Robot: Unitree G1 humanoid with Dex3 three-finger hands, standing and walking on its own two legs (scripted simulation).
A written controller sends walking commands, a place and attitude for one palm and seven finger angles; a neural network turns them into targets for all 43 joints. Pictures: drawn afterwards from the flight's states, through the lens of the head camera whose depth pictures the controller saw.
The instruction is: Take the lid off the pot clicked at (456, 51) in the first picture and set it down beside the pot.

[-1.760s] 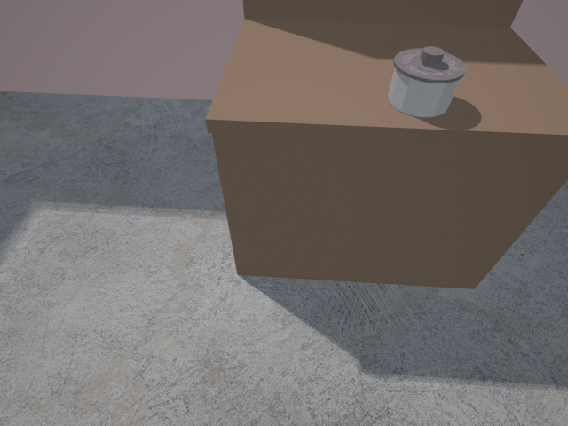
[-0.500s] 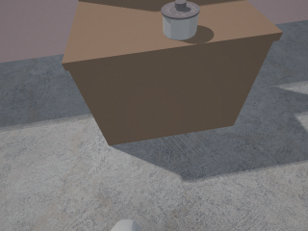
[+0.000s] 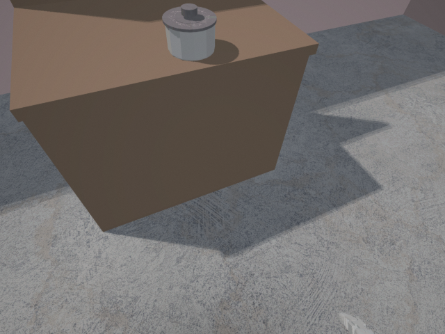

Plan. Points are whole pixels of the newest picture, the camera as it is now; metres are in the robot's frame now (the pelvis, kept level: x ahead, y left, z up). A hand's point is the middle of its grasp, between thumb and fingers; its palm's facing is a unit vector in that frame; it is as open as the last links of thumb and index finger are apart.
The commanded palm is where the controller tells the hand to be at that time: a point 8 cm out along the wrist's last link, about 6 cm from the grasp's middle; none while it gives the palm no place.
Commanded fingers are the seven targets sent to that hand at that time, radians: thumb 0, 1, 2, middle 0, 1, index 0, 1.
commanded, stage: walk to a spot facing it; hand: left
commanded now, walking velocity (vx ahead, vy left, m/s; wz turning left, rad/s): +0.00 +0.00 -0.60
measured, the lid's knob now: (189, 10) +0.95 +0.19 +0.13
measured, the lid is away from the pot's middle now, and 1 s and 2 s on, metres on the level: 0.00 0.00 0.00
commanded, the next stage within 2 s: turn to face it in 1.62 s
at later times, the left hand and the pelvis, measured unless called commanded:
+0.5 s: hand (172, 322) +0.16 +0.12 -0.15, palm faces -0.34 -0.90 -0.26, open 7.4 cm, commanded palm none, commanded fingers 0.00 0.90 0.90 -0.20 -0.30 -0.20 -0.30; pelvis -0.01 -0.03 -0.01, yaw -20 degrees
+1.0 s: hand (169, 305) +0.20 +0.13 -0.18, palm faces -0.46 -0.87 -0.20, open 7.4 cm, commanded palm none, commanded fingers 0.00 0.90 0.90 -0.20 -0.30 -0.20 -0.30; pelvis +0.15 -0.06 -0.01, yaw -36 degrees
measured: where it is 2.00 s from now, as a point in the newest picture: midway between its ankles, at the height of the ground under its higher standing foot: (295, 287)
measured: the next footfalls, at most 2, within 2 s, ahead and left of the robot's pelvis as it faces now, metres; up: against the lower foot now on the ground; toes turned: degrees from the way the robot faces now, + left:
right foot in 0.42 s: +0.00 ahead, -0.13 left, +0.00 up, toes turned -23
left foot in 0.98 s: +0.30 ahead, -0.03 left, +0.00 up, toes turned -32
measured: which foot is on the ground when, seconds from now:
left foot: down 0.00-0.42, up 0.44-0.96, down 0.98-1.00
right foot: up 0.00-0.40, down 0.42-0.98, up 1.00-1.00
